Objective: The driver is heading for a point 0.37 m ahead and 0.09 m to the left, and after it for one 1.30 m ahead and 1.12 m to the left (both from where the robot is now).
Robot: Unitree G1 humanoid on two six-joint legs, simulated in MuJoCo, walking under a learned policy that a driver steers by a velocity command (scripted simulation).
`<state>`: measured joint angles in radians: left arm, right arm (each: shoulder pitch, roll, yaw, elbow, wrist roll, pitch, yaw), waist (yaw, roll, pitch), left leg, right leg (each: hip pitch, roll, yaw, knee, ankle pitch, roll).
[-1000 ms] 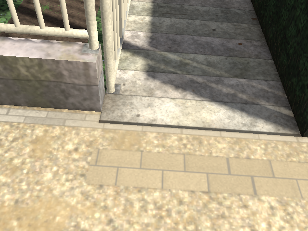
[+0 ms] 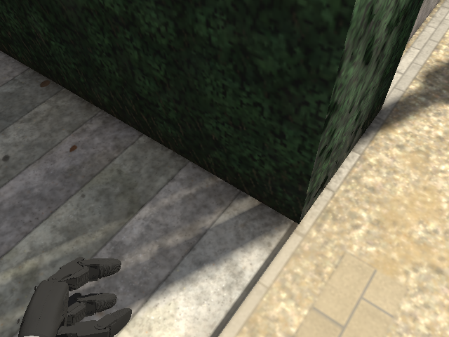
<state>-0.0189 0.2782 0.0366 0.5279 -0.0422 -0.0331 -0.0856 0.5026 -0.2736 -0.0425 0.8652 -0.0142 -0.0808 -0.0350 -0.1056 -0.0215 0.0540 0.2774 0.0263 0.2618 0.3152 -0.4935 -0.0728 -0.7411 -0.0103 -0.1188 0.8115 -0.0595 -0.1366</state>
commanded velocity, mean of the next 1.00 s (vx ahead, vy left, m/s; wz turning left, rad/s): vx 0.55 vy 0.35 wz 0.57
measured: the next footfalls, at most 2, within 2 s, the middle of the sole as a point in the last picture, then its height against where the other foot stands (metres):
right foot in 0.04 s outside the picture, level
left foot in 0.54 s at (156, 296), level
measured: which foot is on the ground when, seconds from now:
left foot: down 0.00-0.04, up 0.06-0.52, down 0.54-0.80, up 0.82-1.00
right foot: up 0.00-0.02, down 0.04-0.54, up 0.56-0.78, down 0.80-1.00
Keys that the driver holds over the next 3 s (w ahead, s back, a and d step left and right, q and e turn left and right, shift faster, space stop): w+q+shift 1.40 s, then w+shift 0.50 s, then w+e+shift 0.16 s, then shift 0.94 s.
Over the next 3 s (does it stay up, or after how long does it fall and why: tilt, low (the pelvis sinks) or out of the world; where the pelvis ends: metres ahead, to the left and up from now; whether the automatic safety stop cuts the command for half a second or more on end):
stays up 1.26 1.30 0.04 its command is cut before an obstacle after 0.1 s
